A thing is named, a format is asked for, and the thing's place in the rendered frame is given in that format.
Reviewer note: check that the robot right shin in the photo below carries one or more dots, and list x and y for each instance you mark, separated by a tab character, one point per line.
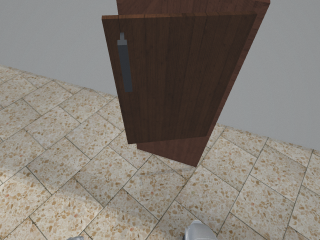
196	221

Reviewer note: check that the robot right thigh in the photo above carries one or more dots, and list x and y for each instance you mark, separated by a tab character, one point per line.
199	231

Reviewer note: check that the handle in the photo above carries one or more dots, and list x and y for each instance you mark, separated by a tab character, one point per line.
124	62

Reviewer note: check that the cupboard door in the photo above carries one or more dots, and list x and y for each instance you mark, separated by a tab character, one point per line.
180	65

